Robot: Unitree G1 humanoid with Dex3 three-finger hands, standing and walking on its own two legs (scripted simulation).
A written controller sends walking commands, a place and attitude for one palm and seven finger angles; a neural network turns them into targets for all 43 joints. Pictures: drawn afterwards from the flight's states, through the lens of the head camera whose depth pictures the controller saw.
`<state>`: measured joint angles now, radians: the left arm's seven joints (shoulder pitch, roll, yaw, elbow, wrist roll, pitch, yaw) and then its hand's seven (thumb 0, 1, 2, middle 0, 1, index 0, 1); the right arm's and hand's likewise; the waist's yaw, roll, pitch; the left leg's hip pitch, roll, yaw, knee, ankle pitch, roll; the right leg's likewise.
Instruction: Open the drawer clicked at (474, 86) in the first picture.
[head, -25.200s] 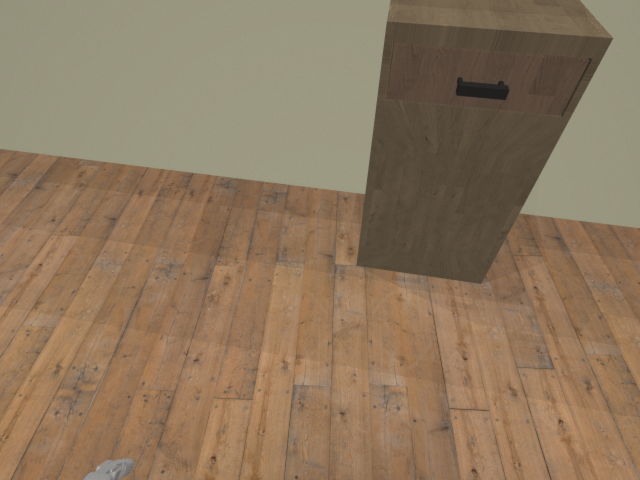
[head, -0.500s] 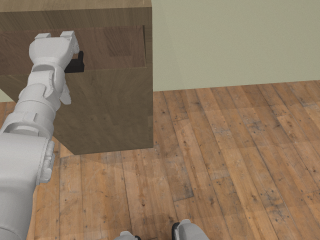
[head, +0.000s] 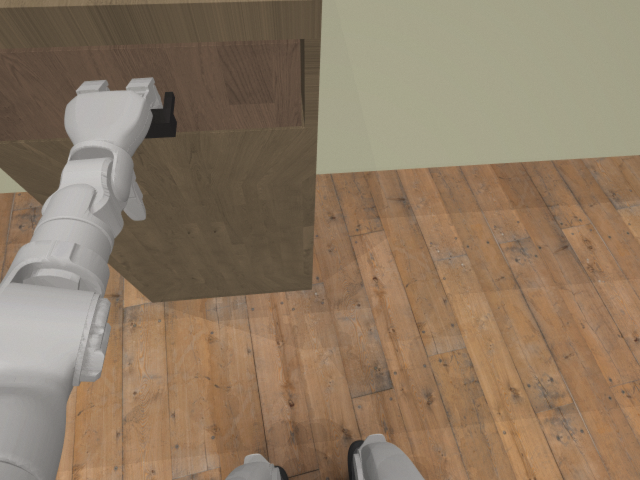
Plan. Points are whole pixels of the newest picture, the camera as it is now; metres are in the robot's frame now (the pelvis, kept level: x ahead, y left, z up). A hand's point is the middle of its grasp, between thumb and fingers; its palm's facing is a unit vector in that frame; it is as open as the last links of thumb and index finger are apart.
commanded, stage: close the thumb around the handle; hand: left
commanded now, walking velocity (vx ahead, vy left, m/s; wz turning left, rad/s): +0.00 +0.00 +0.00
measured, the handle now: (128, 112) +0.58 +0.20 +0.07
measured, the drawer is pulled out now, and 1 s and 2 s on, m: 0.00 0.00 0.11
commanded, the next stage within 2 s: pull the drawer open in 0.76 s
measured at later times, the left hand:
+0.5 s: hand (130, 154) +0.52 +0.20 +0.05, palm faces -0.05 -0.02 -1.00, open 8.6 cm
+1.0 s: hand (128, 157) +0.52 +0.20 +0.05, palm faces -0.07 -0.02 -1.00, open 6.0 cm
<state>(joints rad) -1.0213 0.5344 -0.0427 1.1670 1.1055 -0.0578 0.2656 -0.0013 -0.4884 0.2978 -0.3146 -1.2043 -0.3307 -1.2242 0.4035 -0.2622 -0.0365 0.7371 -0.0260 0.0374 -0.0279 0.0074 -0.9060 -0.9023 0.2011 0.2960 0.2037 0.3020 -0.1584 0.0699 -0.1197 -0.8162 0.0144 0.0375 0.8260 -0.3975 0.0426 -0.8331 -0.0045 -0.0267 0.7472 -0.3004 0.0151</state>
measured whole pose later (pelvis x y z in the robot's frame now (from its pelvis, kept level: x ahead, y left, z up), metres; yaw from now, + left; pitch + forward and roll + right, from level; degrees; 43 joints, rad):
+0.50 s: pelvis +0.02 -0.01 +0.01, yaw +0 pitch +20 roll -2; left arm -0.91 0.48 -0.04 1.08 1.10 -0.05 0.28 0.00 0.26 0.62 -0.37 -1.28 -0.37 -1.29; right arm 0.35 -0.26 -0.05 0.73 -0.03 0.08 -0.01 0.01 -0.91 -0.90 0.20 0.30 0.20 0.30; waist -0.12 0.07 -0.13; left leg -0.72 0.02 0.03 0.77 -0.41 0.03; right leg -0.74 0.00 -0.03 0.71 -0.32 0.01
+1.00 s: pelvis +0.02 -0.01 +0.01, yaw +0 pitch +20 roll -1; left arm -0.88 0.51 -0.02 1.07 1.09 -0.07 0.26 0.01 0.67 0.77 -0.32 -1.34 -0.37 -1.35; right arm 0.37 -0.27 -0.07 0.73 -0.03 0.07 -0.02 0.01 -0.91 -0.90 0.20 0.30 0.20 0.30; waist -0.12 0.07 -0.13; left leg -0.71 0.02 0.04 0.75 -0.40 0.03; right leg -0.74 0.01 -0.02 0.70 -0.31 0.00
